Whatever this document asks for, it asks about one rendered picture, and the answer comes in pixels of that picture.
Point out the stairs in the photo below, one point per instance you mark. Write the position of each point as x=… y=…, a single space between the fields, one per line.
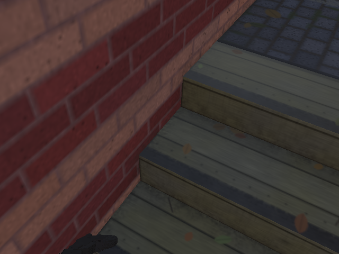
x=228 y=176

